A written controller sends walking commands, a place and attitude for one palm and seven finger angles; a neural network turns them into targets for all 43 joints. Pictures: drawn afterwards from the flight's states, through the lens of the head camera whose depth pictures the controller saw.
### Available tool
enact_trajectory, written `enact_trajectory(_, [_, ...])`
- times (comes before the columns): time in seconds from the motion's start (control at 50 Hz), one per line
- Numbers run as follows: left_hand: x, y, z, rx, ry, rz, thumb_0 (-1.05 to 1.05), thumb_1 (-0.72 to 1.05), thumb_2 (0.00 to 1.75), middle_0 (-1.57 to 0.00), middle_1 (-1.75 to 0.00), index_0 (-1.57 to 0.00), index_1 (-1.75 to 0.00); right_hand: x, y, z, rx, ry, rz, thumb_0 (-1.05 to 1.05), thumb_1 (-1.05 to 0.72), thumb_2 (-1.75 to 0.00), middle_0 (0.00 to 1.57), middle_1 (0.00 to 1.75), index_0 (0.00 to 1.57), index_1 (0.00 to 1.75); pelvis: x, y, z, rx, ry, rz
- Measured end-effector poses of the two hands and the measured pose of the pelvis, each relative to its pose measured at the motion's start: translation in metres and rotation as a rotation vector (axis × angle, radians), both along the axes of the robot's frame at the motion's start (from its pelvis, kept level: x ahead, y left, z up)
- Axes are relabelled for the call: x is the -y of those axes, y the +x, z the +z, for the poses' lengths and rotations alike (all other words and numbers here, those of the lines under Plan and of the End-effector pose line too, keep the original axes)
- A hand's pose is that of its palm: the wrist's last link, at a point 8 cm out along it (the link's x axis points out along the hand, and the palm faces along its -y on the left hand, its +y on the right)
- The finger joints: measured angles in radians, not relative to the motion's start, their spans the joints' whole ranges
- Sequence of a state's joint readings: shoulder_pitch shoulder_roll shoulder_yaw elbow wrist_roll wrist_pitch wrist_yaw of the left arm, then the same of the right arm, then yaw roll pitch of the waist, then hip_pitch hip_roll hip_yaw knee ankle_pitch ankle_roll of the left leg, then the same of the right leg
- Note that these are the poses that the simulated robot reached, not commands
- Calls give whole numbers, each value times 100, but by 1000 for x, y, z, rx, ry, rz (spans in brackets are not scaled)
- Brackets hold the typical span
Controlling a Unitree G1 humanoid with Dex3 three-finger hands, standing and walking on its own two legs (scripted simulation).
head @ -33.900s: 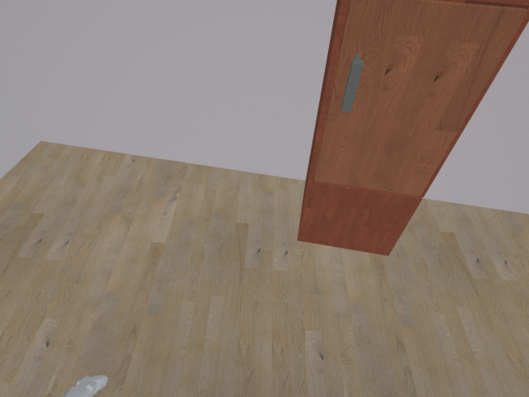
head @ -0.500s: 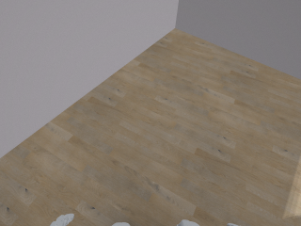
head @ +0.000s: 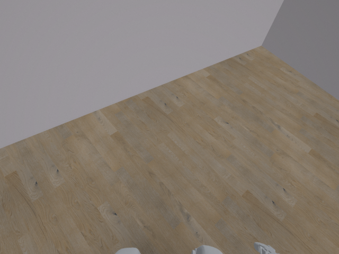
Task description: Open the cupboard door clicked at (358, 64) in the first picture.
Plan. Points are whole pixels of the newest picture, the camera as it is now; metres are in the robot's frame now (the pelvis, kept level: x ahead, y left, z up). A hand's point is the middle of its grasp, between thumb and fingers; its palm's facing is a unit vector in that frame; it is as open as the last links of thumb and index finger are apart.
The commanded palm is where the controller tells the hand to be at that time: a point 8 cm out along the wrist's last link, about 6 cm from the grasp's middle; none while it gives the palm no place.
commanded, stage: turn to face it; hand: left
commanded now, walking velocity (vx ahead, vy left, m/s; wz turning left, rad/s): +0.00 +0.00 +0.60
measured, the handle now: out of the picture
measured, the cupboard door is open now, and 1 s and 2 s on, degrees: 46 46 46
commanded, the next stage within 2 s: none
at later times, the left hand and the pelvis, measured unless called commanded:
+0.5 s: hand out of the picture +0.04 +0.15 -0.14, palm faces +0.27 -0.93 -0.26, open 7.4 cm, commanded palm none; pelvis +0.02 -0.06 +0.02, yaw +18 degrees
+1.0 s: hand out of the picture +0.00 +0.19 -0.15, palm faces +0.57 -0.78 -0.26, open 7.4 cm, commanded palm none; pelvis +0.03 -0.05 +0.01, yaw +35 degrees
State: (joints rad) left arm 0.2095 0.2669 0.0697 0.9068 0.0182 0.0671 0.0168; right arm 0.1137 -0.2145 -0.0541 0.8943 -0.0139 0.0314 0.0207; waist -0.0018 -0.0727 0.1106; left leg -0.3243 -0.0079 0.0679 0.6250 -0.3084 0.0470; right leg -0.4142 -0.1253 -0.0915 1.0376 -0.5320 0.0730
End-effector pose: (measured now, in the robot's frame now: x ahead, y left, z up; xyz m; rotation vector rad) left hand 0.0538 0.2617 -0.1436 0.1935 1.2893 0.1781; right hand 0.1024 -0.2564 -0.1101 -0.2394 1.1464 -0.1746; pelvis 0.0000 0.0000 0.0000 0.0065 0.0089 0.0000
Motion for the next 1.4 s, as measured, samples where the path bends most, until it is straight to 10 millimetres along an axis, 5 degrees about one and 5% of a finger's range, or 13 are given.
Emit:
enact_trajectory(0.14, [-2,15,21,94,6,56,1,91,90,-20,-30,-20,-30,-3,2,7,-43,-2,61,1,-90,-90,20,29,21,30,7,2,12,-3,-24,74])
enact_trajectory(0.3, [28,24,33,165,45,100,0,91,90,-20,-30,-20,-30,25,4,-16,-107,40,96,1,-90,-90,20,29,21,30,40,10,6,-15,-8,167])
enact_trajectory(0.36, [43,13,35,168,68,127,0,91,90,-20,-30,-20,-30,39,14,-27,-127,50,116,1,-90,-90,20,29,21,30,51,11,3,-10,-2,207])
enact_trajectory(0.48, [69,-24,40,98,43,223,0,91,90,-20,-30,-20,-30,43,42,-16,-146,52,192,1,-90,-90,20,29,20,29,61,18,15,-6,25,295])
enact_trajectory(0.6, [80,-63,30,54,3,337,0,91,90,-21,-30,-20,-30,20,82,-8,-126,39,316,1,-91,-90,19,29,20,29,59,21,16,-8,33,377])
enact_trajectory(0.76, [57,-121,-2,-23,-18,492,1,91,90,-21,-30,-20,-30,-40,135,-3,16,11,492,1,-91,-90,20,29,20,29,41,17,-3,-4,12,477])
enact_trajectory(0.98, [40,-96,28,106,57,565,1,91,90,-20,-30,-20,-30,-42,133,-2,-60,8,577,1,-90,-90,20,29,21,30,51,28,11,-7,-18,595])
enact_trajectory(1.08, [55,-80,33,161,106,587,0,91,90,-20,-30,-20,-30,-25,144,-22,-112,27,592,1,-90,-90,20,29,21,30,69,44,2,-18,-7,657])
enact_trajectory(1.2, [91,-92,40,130,89,668,0,91,90,-20,-30,-20,-30,-23,169,-21,-152,14,648,1,-90,-90,20,29,21,30,74,53,10,-2,11,749])
enact_trajectory(1.3, [116,-112,33,90,32,749,0,91,90,-20,-30,-20,-30,-45,189,-9,-146,2,726,1,-91,-90,20,29,20,29,72,58,16,-10,26,819])
enact_trajectory(1.4, [128,-148,13,56,-15,853,0,91,90,-21,-30,-20,-30,-92,208,-5,-90,-12,846,1,-91,-90,19,29,20,29,60,53,8,-7,16,888])
